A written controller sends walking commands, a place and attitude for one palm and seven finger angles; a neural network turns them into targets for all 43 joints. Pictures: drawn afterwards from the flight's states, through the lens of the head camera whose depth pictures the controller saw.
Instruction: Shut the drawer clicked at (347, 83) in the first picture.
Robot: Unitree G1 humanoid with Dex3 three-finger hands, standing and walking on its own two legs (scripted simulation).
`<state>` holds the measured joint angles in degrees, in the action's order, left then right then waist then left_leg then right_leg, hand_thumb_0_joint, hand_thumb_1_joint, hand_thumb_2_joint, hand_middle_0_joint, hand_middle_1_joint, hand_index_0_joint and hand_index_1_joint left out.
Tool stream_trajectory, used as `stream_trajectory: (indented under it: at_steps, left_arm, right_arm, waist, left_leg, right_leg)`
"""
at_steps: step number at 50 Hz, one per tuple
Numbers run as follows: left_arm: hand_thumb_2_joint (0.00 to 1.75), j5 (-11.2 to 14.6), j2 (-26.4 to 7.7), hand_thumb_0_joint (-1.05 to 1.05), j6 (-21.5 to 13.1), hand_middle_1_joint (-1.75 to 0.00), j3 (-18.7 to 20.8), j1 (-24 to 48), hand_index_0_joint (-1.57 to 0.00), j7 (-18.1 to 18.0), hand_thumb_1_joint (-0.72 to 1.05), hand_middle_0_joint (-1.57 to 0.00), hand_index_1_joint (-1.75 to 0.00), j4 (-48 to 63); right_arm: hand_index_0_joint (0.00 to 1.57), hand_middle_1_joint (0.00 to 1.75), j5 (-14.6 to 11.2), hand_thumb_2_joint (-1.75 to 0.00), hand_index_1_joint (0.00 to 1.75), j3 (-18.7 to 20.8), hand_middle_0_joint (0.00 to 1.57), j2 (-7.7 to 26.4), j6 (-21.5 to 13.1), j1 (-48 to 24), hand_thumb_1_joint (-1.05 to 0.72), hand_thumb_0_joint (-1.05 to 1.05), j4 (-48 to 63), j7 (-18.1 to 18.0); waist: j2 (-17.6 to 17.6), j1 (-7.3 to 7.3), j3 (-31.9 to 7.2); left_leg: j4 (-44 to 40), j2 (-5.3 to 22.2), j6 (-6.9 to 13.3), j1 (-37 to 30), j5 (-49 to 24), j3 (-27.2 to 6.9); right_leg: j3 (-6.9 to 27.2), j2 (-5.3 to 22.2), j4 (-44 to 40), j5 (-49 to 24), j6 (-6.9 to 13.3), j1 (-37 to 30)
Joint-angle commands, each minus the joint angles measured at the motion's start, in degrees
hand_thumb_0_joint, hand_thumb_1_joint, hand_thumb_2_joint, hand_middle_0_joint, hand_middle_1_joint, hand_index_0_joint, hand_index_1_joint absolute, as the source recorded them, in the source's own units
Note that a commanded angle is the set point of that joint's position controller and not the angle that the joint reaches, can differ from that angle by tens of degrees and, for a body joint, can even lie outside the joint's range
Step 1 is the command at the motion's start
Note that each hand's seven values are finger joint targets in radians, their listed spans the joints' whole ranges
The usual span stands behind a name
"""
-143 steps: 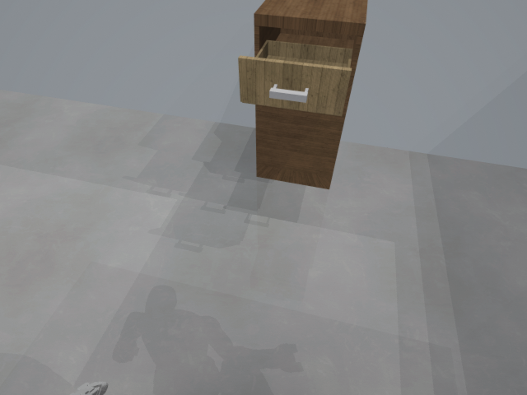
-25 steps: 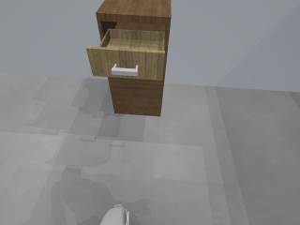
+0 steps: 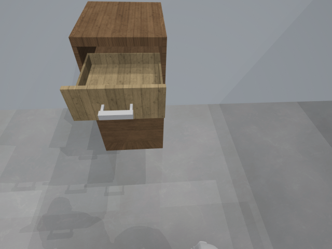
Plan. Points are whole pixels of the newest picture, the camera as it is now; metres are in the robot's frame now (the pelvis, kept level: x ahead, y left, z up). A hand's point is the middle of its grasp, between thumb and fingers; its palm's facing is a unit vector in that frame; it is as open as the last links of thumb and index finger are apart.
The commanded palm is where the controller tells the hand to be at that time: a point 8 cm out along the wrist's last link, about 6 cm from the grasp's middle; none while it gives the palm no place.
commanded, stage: take the last steps up to it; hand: left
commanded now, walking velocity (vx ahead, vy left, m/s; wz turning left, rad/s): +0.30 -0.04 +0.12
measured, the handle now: (116, 110) +0.58 +0.20 -0.05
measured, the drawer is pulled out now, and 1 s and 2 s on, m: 0.29 0.29 0.29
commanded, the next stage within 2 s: come to a stop and stand still in 0.76 s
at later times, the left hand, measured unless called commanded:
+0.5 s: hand out of the picture +0.09 +0.15 -0.18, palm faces +0.16 -0.98 -0.15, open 7.3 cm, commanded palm none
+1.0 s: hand (104, 190) +0.33 +0.21 -0.18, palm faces +0.11 -0.98 -0.17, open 7.3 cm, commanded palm none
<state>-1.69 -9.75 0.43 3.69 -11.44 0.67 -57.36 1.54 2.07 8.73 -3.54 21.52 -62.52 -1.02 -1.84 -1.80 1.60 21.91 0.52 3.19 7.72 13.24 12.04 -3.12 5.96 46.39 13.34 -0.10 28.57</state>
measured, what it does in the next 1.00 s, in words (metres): walks ahead: right foot, then left foot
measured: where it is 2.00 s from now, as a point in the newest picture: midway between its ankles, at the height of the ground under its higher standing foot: outside the picture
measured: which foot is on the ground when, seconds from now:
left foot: down 0.00-0.14, up 0.16-0.54, down 0.56-1.00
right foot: up 0.00-0.10, down 0.12-0.58, up 0.60-1.00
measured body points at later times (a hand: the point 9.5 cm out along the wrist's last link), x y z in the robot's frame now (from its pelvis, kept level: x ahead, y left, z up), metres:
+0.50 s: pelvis +0.16 -0.01 -0.01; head +0.16 +0.01 +0.44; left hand +0.09 +0.20 -0.17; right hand +0.24 -0.25 -0.14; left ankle +0.23 +0.11 -0.72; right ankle +0.09 -0.13 -0.74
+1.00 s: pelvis +0.28 +0.03 +0.00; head +0.29 +0.05 +0.45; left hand +0.32 +0.26 -0.16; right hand +0.26 -0.18 -0.15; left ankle +0.25 +0.10 -0.74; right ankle +0.36 -0.11 -0.70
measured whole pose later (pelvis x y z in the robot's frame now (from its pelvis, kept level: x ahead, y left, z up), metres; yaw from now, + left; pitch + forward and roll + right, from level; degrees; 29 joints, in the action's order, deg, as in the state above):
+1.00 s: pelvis +0.28 +0.03 +0.00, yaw +4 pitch -2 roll +0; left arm -1.1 -10.1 0.8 3.0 -11.1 -1.5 -60.1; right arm 1.5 0.4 5.2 -2.5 20.7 -63.9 -1.9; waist -2.6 -1.2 2.1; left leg 20.7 -0.7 3.4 5.3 13.9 8.4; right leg -2.4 4.9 45.0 13.2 -1.3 25.7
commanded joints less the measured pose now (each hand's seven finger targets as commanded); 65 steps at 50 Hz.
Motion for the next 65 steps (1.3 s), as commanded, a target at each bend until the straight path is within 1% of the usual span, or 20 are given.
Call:
stream_trajectory:
  at_steps: [1,5,7,8,9,14,23,26,27,28,29,33,36,43,48,52,54,55,58,65]
  left_arm:
    - [0.90,-0.01,-1.33,0.00,-1.52,-0.30,-0.20,2.35,-0.20,0.43,0.90,-0.20,-0.30,3.61]
    - [0.90,-0.16,-4.10,0.00,-2.83,-0.30,0.76,-6.38,-0.20,-0.21,0.90,-0.20,-0.30,0.05]
    - [0.90,0.22,-13.24,0.00,-3.57,-0.30,2.36,-19.29,-0.20,-1.28,0.90,-0.20,-0.30,-3.00]
    - [0.90,0.56,-11.71,0.00,-3.47,-0.30,2.24,-17.90,-0.20,-1.65,0.90,-0.20,-0.30,-3.16]
    - [0.90,0.60,-9.38,0.00,-3.81,-0.30,1.90,-14.30,-0.20,-1.70,0.90,-0.20,-0.30,-2.80]
    - [0.90,0.32,-2.59,0.00,-4.88,-0.30,0.15,-9.85,-0.20,-2.11,0.90,-0.20,-0.30,-1.24]
    - [0.90,-0.16,-6.54,0.00,-4.90,-0.30,0.35,-13.06,-0.20,-1.86,0.90,-0.20,-0.30,-3.92]
    - [0.90,0.26,-6.83,0.00,-4.25,-0.30,0.50,-12.87,-0.20,-1.61,0.90,-0.20,-0.30,-4.80]
    - [0.90,0.29,-5.75,0.00,-4.09,-0.30,0.33,-13.09,-0.20,-1.47,0.90,-0.20,-0.30,-4.75]
    - [0.90,0.95,-2.86,0.00,-3.91,-0.30,-0.04,-15.29,-0.20,-1.09,0.90,-0.20,-0.30,-3.99]
    - [0.90,0.91,-2.55,0.00,-4.03,-0.30,-0.44,-13.72,-0.20,-0.98,0.90,-0.20,-0.30,-2.15]
    - [0.90,0.21,-2.14,0.00,-2.91,-0.30,-0.04,-10.49,-0.20,-0.57,0.90,-0.20,-0.30,-4.08]
    - [0.90,0.37,-0.30,0.00,-1.49,-0.30,-0.18,-14.61,-0.20,-0.84,0.90,-0.20,-0.30,-5.65]
    - [0.90,0.07,-1.47,0.00,-0.16,-0.30,0.18,-8.07,-0.20,-0.80,0.90,-0.20,-0.30,-2.67]
    - [0.90,0.61,-0.14,0.00,-0.09,-0.30,-1.22,-3.95,-0.20,-2.09,0.90,-0.20,-0.30,-1.67]
    - [0.90,0.56,-2.86,0.00,-0.72,-0.30,-0.82,-6.83,-0.20,-2.84,0.90,-0.20,-0.30,-2.60]
    - [0.90,0.46,-6.95,0.00,-1.56,-0.30,-0.22,-7.81,-0.20,-3.41,0.90,-0.20,-0.30,-2.57]
    - [0.90,0.70,-8.33,0.00,-1.46,-0.30,-0.17,-6.83,-0.20,-3.31,0.90,-0.20,-0.30,-2.38]
    - [0.90,0.63,-8.30,0.00,-1.36,-0.30,0.39,-5.36,-0.20,-3.85,0.90,-0.20,-0.30,-1.65]
    - [0.90,-0.35,-9.33,0.00,-0.18,-0.30,1.99,-1.53,-0.20,-4.31,0.90,-0.20,-0.30,0.66]
  right_arm:
    - [0.20,0.30,0.17,-0.90,0.30,1.89,0.20,8.03,-0.44,4.07,-0.90,0.00,1.35,-0.03]
    - [0.20,0.30,-0.39,-0.90,0.30,1.27,0.20,5.33,-0.04,3.80,-0.90,0.00,0.40,0.09]
    - [0.20,0.30,-0.81,-0.90,0.30,0.54,0.20,3.15,0.01,0.00,-0.90,0.00,3.81,0.73]
    - [0.20,0.30,-0.32,-0.90,0.30,1.38,0.20,5.04,0.27,-1.41,-0.90,0.00,3.76,0.69]
    - [0.20,0.30,-0.35,-0.90,0.30,1.72,0.20,4.24,0.46,-2.43,-0.90,0.00,3.38,1.04]
    - [0.20,0.30,0.12,-0.90,0.30,1.84,0.20,0.35,2.14,-0.14,-0.90,0.00,2.00,1.34]
    - [0.20,0.30,-0.28,-0.90,0.30,1.41,0.20,1.31,1.30,-10.50,-0.90,0.00,6.96,2.64]
    - [0.20,0.30,-0.02,-0.90,0.30,1.46,0.20,3.25,0.56,-5.47,-0.90,0.00,5.30,1.95]
    - [0.20,0.30,0.12,-0.90,0.30,2.09,0.20,6.01,0.14,1.91,-0.90,0.00,3.25,1.54]
    - [0.20,0.30,0.86,-0.90,0.30,3.36,0.20,12.42,-0.37,8.18,-0.90,0.00,2.23,0.69]
    - [0.20,0.30,0.01,-0.90,0.30,3.68,0.20,15.56,0.09,11.40,-0.90,0.00,1.80,0.04]
    - [0.20,0.30,-0.42,-0.90,0.30,0.98,0.20,7.25,-0.60,-2.08,-0.90,0.00,4.50,-0.74]
    - [0.20,0.30,-0.94,-0.90,0.30,0.39,0.20,5.57,-1.40,-2.19,-0.90,0.00,3.55,-1.03]
    - [0.20,0.30,-0.71,-0.90,0.30,0.54,0.20,5.35,-0.98,0.43,-0.90,0.00,2.32,-0.95]
    - [0.20,0.30,-0.16,-0.90,0.30,-0.08,0.20,5.15,0.23,0.94,-0.90,0.00,0.80,-1.46]
    - [0.20,0.30,-0.76,-0.90,0.30,0.34,0.20,4.38,1.65,1.27,-0.90,0.00,-0.87,-1.57]
    - [0.20,0.30,-1.57,-0.90,0.30,0.47,0.20,1.53,2.29,3.49,-0.90,0.00,-0.30,-1.31]
    - [0.20,0.30,-1.69,-0.90,0.30,0.63,0.20,0.40,2.96,5.22,-0.90,0.00,-0.67,-1.10]
    - [0.20,0.30,-1.36,-0.90,0.30,1.29,0.20,0.70,4.71,4.76,-0.90,0.00,-0.54,-1.16]
    - [0.20,0.30,-1.23,-0.90,0.30,1.69,0.20,0.87,5.50,0.11,-0.90,0.00,2.22,-0.66]
  waist:
    - [6.87,-0.72,2.72]
    - [0.87,3.96,-1.10]
    - [-16.05,8.18,-4.29]
    - [-9.09,7.52,-2.75]
    - [-9.75,6.25,-0.16]
    - [-2.38,1.06,4.72]
    - [-5.96,2.78,5.20]
    - [-2.51,-0.01,2.97]
    - [2.78,-2.84,-0.87]
    - [17.05,-4.44,-6.80]
    - [21.65,-4.79,-8.34]
    - [6.72,0.53,2.66]
    - [7.91,3.02,0.23]
    - [7.64,2.60,4.36]
    - [7.98,1.83,3.28]
    - [5.99,3.24,1.42]
    - [-1.94,2.03,-1.66]
    - [-2.35,0.95,-2.14]
    - [-12.09,1.83,-6.64]
    - [-6.64,2.78,-5.83]
  left_leg:
    - [-10.01,16.47,7.99,1.25,-1.86,-14.02]
    - [5.19,10.82,2.93,10.60,1.61,-9.63]
    - [33.51,1.08,-1.34,30.73,21.29,-3.35]
    - [41.28,3.05,-0.77,31.95,18.34,-8.92]
    - [43.79,4.89,-0.56,31.69,13.25,-10.35]
    - [41.10,6.89,-3.07,26.93,2.23,-9.39]
    - [18.72,4.71,-2.27,19.63,1.80,-5.83]
    - [9.89,1.53,-1.32,5.99,-1.47,-3.45]
    - [6.34,2.91,-0.61,-4.19,-2.54,-6.29]
    - [0.85,16.44,3.97,-14.53,-4.08,-24.29]
    - [-5.98,25.09,8.70,-17.52,-9.39,-37.57]
    - [-8.60,19.08,5.97,1.24,-15.25,-21.30]
    - [-8.33,15.33,4.10,1.41,-27.84,-12.36]
    - [-11.61,14.76,6.64,1.77,-19.45,-12.59]
    - [-4.95,14.04,6.09,1.38,-37.75,-10.94]
    - [1.97,11.11,1.67,3.04,-24.72,-10.39]
    - [6.07,5.06,-2.70,9.70,-1.44,-8.53]
    - [7.37,2.56,-3.53,9.46,6.96,-8.13]
    - [19.95,1.74,-4.55,8.46,16.51,-7.76]
    - [27.13,1.16,-5.27,11.45,16.45,-11.18]
  right_leg:
    - [-2.36,-1.21,-8.72,3.22,0.34,-3.83]
    - [-0.31,-1.15,-22.30,0.35,2.34,-26.19]
    - [27.19,19.38,-33.05,2.41,11.21,-39.83]
    - [24.63,19.21,-34.36,5.26,12.71,-35.67]
    - [20.24,16.37,-35.43,5.90,10.77,-30.51]
    - [4.33,10.60,-36.59,-8.30,8.38,-19.67]
    - [2.02,10.29,-33.96,-11.26,8.93,-21.23]
    - [-0.38,7.44,-24.81,-13.36,6.96,-18.37]
    - [-2.42,4.86,-13.24,-12.71,5.39,-15.12]
    - [-6.49,-2.02,3.18,3.39,2.16,-4.68]
    - [-3.35,-5.86,17.39,20.70,1.41,4.14]
    - [3.07,0.98,23.98,6.62,1.20,3.43]
    - [2.38,0.04,21.31,1.74,-0.42,0.21]
    - [2.42,0.66,13.63,-2.65,-1.26,4.93]
    - [-0.42,-1.62,-4.31,0.59,-0.98,-6.43]
    - [0.21,-1.54,-21.22,-11.00,-0.77,-17.60]
    - [12.04,8.56,-19.18,-39.97,3.96,-24.05]
    - [12.14,12.85,-19.50,-45.22,6.98,-22.79]
    - [13.69,14.36,-23.84,-45.51,11.01,-22.33]
    - [12.23,12.99,-26.11,-30.29,12.05,-18.84]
